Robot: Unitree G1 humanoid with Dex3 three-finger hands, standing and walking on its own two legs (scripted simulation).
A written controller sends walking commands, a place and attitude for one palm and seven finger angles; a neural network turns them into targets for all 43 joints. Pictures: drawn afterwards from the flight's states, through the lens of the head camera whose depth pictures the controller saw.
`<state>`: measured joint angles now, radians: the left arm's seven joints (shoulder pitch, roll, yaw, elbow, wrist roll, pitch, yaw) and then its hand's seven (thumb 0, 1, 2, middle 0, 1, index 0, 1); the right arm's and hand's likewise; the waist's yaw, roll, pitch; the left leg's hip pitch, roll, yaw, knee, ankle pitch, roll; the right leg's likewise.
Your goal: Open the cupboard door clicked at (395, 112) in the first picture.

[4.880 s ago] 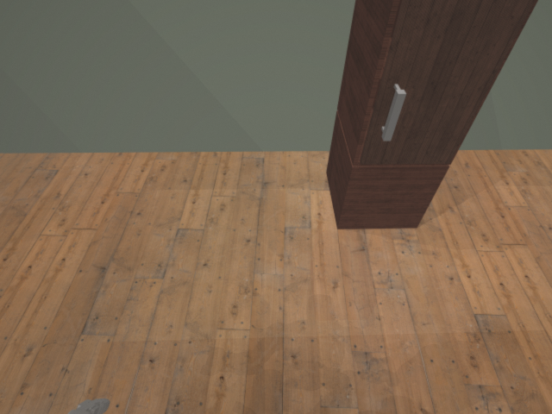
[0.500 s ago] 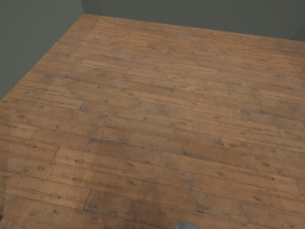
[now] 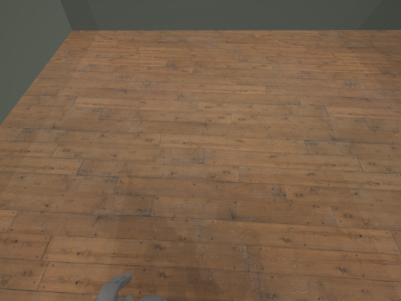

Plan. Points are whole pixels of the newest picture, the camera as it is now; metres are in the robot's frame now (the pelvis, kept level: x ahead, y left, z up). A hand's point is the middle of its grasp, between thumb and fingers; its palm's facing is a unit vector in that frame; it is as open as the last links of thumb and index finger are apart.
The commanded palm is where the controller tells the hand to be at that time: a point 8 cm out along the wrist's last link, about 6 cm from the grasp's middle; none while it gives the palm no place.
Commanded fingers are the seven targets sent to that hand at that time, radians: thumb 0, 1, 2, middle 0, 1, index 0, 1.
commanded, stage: turn to face it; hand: left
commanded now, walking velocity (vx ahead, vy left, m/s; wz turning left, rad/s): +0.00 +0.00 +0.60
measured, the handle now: out of the picture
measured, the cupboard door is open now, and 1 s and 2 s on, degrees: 0 0 0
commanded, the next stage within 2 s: none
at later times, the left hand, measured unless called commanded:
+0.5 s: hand out of the picture +0.04 +0.27 -0.16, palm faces +0.30 -0.91 -0.27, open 7.4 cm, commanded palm none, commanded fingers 0.00 0.90 0.90 -0.20 -0.30 -0.20 -0.30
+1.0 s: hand out of the picture -0.06 +0.18 -0.16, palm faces +0.58 -0.78 -0.23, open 7.4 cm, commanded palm none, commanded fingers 0.00 0.90 0.90 -0.20 -0.30 -0.20 -0.30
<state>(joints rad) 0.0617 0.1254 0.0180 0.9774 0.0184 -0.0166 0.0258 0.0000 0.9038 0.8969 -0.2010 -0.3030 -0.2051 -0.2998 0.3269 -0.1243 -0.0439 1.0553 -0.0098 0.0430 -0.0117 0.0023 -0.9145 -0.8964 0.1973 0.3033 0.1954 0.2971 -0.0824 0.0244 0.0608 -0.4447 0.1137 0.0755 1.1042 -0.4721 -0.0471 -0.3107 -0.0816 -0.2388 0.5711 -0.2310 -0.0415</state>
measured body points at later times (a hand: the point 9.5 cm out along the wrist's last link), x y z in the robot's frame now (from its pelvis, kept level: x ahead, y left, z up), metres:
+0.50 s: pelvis +0.02 +0.03 +0.01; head +0.06 +0.06 +0.46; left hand +0.02 +0.32 -0.13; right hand +0.14 -0.20 -0.13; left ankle +0.04 +0.12 -0.73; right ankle +0.04 -0.13 -0.67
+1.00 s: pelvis +0.01 -0.01 +0.01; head +0.05 +0.02 +0.45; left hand -0.09 +0.23 -0.14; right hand +0.24 -0.17 -0.13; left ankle -0.07 +0.10 -0.70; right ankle +0.06 -0.13 -0.73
